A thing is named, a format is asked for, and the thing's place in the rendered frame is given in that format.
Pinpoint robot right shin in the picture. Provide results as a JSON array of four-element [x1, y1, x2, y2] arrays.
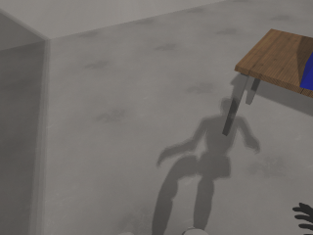
[[185, 227, 196, 233]]

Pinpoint right robot hand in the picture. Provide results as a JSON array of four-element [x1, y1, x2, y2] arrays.
[[292, 203, 313, 235]]

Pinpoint carton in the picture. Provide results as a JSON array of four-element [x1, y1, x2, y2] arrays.
[[299, 52, 313, 91]]

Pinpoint table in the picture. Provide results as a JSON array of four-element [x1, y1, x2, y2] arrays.
[[222, 28, 313, 136]]

